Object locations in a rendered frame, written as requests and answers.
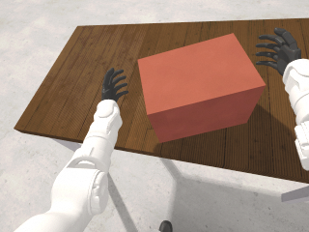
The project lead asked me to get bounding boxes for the robot right forearm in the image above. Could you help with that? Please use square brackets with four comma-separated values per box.
[282, 59, 309, 126]

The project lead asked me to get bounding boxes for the robot left upper arm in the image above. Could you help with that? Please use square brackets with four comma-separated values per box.
[14, 167, 109, 232]

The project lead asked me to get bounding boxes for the table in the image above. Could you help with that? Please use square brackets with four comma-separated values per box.
[14, 17, 309, 204]

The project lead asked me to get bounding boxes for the robot left foot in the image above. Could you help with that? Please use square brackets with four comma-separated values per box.
[158, 220, 173, 232]

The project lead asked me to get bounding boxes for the carton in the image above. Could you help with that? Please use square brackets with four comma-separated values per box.
[137, 33, 266, 143]

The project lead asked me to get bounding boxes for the left robot hand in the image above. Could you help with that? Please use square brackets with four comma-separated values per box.
[101, 68, 128, 102]

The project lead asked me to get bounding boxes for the robot left forearm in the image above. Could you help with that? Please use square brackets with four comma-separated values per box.
[50, 100, 123, 206]

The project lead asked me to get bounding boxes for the robot right upper arm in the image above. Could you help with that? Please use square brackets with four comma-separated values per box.
[295, 121, 309, 171]

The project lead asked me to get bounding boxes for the right robot hand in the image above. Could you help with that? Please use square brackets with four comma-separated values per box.
[255, 27, 302, 76]

